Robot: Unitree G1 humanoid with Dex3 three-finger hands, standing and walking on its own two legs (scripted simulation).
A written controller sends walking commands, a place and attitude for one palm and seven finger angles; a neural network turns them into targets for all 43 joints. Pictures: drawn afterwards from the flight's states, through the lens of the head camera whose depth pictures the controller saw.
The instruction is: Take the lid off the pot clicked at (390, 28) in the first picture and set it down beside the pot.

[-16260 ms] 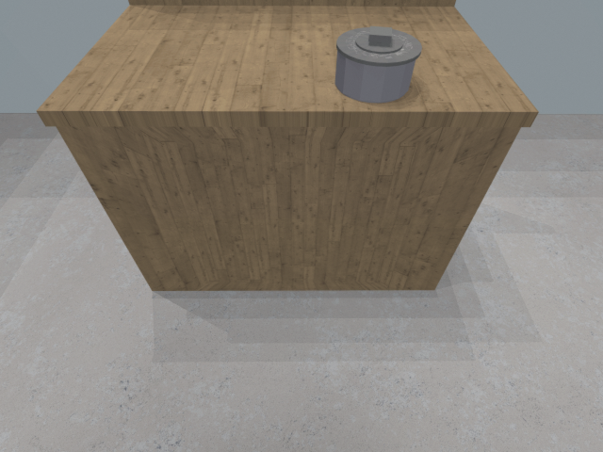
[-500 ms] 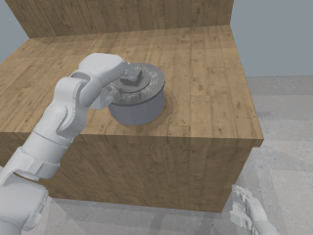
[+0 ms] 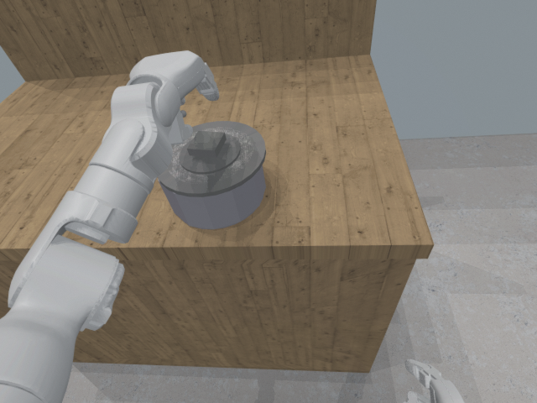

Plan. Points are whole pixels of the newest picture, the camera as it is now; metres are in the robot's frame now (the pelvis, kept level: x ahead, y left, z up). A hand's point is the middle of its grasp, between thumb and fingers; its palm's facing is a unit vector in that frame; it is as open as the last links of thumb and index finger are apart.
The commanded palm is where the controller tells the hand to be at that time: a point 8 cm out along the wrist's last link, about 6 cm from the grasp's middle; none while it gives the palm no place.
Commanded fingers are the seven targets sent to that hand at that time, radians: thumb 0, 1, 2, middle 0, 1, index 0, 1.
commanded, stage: move the open hand above the knob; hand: left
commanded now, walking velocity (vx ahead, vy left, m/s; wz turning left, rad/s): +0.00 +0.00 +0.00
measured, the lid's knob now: (207, 143) +0.49 +0.11 +0.15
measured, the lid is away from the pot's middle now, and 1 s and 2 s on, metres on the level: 0.01 0.01 0.01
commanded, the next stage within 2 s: none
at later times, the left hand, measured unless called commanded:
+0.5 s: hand (195, 115) +0.46 +0.10 +0.23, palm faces -0.14 +0.00 -0.99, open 9.8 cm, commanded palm +0.44 +0.12 +0.29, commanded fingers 0.00 -0.33 1.61 -0.88 -0.08 -0.88 -0.08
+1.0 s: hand (195, 124) +0.46 +0.11 +0.21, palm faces -0.19 +0.01 -0.98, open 9.8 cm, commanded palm +0.44 +0.12 +0.29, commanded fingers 0.00 -0.33 1.61 -0.88 -0.08 -0.88 -0.08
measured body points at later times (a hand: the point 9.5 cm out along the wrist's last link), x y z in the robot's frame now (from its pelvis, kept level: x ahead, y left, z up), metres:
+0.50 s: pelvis +0.01 +0.00 +0.00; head +0.03 -0.04 +0.45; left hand +0.46 +0.10 +0.28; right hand +0.16 -0.25 -0.12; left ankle +0.00 +0.10 -0.74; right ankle -0.01 -0.12 -0.74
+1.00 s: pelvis +0.01 +0.01 +0.00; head +0.03 -0.03 +0.45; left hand +0.47 +0.11 +0.26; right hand +0.15 -0.22 -0.13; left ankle +0.00 +0.10 -0.74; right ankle -0.01 -0.12 -0.74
